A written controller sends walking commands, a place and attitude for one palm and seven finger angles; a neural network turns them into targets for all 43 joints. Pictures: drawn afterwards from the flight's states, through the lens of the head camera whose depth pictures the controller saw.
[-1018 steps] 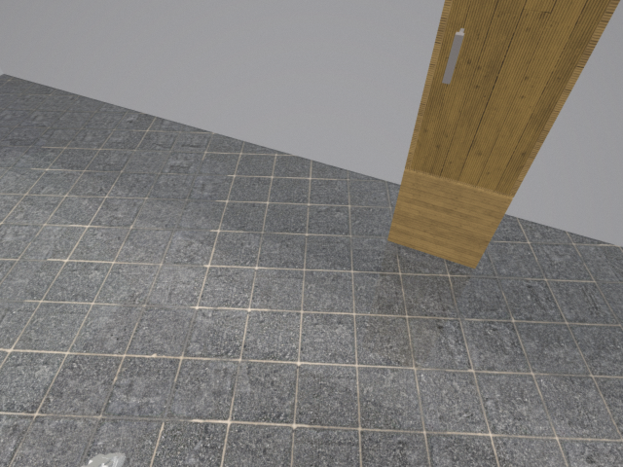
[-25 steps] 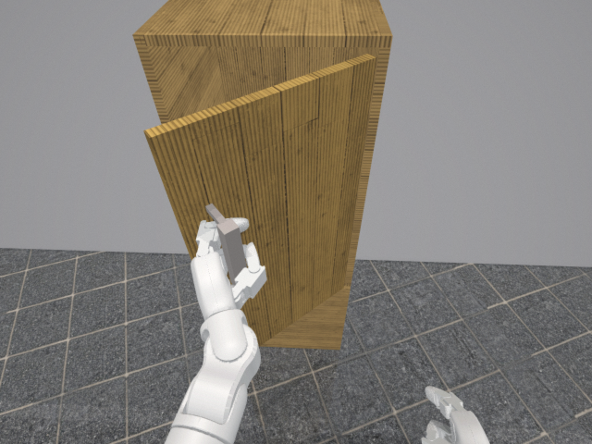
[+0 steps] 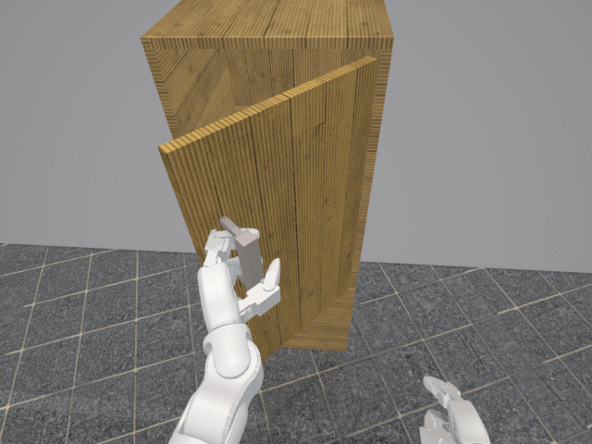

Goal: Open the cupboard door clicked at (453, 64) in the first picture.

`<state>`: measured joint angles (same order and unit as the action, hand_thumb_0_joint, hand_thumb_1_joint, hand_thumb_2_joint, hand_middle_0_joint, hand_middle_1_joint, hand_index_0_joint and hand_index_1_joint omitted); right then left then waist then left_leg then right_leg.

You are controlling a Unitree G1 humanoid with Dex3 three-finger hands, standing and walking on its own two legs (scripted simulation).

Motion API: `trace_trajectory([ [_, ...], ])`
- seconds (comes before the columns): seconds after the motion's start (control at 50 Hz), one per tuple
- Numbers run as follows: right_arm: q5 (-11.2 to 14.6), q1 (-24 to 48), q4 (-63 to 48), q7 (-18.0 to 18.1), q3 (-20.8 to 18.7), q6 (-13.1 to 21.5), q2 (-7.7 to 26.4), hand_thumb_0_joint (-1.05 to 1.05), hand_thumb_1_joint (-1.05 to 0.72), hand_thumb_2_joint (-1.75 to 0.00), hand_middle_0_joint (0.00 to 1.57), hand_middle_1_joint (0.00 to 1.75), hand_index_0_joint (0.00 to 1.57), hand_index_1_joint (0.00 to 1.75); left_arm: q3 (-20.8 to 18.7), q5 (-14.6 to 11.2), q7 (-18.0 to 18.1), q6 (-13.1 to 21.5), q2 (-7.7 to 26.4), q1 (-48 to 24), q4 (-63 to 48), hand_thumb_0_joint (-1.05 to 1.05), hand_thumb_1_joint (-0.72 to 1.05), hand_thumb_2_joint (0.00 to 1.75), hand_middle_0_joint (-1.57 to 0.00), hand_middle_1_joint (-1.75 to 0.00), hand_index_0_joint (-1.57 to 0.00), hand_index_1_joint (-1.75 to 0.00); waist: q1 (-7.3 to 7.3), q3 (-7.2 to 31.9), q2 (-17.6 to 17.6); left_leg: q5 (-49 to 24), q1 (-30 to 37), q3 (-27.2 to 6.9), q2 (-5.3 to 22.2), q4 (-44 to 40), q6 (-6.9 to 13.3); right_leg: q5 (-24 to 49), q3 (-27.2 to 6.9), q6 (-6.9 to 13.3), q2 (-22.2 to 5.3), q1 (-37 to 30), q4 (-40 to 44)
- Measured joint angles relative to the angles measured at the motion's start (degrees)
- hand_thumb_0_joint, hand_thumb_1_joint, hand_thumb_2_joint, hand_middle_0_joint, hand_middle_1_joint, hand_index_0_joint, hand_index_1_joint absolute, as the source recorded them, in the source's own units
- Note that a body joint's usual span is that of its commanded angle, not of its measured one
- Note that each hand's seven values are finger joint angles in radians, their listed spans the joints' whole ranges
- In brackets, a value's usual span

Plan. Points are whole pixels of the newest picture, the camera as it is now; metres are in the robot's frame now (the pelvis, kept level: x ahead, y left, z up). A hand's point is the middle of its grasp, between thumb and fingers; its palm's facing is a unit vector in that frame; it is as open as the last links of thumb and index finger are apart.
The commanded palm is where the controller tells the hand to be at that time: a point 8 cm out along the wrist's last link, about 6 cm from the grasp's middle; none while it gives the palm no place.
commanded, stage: open thumb and fingers to let go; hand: left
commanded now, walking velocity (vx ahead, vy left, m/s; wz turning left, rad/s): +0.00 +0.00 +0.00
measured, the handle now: (242, 259) +0.34 +0.10 +0.09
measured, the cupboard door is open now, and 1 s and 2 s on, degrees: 47 51 51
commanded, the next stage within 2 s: slide the hand sideways off the handle in 0.56 s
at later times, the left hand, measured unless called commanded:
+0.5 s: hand (268, 278) +0.31 +0.06 +0.09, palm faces +0.29 -0.96 -0.02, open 14.9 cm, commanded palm +0.26 +0.09 +0.09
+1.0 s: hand (272, 307) +0.27 +0.05 +0.09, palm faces -0.14 -0.99 +0.04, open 16.2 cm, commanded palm +0.24 +0.11 +0.09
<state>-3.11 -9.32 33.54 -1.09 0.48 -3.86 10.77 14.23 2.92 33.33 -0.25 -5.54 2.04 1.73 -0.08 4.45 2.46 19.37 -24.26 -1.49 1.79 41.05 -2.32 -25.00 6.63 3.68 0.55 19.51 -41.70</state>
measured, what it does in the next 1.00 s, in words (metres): stands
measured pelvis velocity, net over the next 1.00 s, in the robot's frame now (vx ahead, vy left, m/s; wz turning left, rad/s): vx -0.02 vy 0.03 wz -0.04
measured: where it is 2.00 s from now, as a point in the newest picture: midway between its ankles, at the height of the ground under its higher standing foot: outside the picture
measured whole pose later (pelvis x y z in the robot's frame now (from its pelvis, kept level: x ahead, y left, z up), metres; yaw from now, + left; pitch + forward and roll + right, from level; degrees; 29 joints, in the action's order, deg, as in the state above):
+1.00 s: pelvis -0.02 +0.03 +0.00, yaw -2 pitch +2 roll +0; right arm -0.2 -13.0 30.4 0.0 2.3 -1.3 11.4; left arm 14.7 -3.9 9.1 6.5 -0.6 0.6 5.4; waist -0.5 3.3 2.2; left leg 18.7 -25.6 1.6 1.2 42.4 -0.1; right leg -23.3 3.6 1.6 -0.4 21.9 -43.2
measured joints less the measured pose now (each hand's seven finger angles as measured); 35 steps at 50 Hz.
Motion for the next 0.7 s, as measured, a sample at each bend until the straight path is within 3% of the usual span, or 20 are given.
trace_trajectory([
  [0.22, 0.39, -0.36, 0.42, 0.07, -0.01, 0.39, -0.16, 0.01, -0.9, -0.9, 0.2, 0.3, 0.2, 0.3, 1.63, 0.26, 0.57, 0.34, -0.06, -2.39, 2.28, 0.01, -0.18, 0.44, -0.32, -1.23, -0.32, -1.24, -0.08, -0.28, 0.15, 0.4, -1.55, 0.26, -0.18, 1.82, 0.44, -0.11, -0.27, -0.45, -0.27, 1.45, -1.48],
  [0.32, 0.16, -0.44, 1.07, 0.27, 0.29, 0.29, -0.49, 0.01, -0.9, -0.9, 0.2, 0.3, 0.2, 0.3, 0.77, -0.12, 1.36, 0.2, -0.69, -4.91, 4.79, 0.0, -0.37, 0.36, -0.3, -1.15, -0.3, -1.15, -0.24, -0.34, -0.02, 0.23, -1.82, 0.57, -0.16, 1.89, 0.7, 0.26, -0.59, -0.69, -0.28, 1.77, -1.41],
  [0.52, -0.11, -0.6, 1.51, 0.2, 0.29, 0.03, -0.74, 0.01, -0.9, -0.9, 0.2, 0.3, 0.2, 0.3, 0.99, 0.21, 1.98, 0.46, -1.07, -7.05, 6.96, -0.01, -0.48, 0.31, -0.24, -0.77, -0.25, -0.77, -0.29, -0.35, -0.36, 0.12, -2.34, 1.05, -0.1, 2.1, 1.18, 0.86, -1.08, -1.09, -0.25, 2.26, -1.15],
  [0.7, -0.05, -0.15, 1.18, -0.38, 0.16, -0.04, -0.7, 0.01, -0.9, -0.9, 0.2, 0.3, 0.2, 0.3, 1.62, 0.51, 0.23, -0.23, -0.79, -6.8, 6.18, -0.01, -0.5, 0.31, -0.34, -0.56, -0.33, -0.59, -0.03, -0.26, -0.43, 0.32, -2.95, 1.31, -0.34, 2.92, 1.56, 0.78, -1.33, -1.4, -0.54, 2.9, -1.94],
])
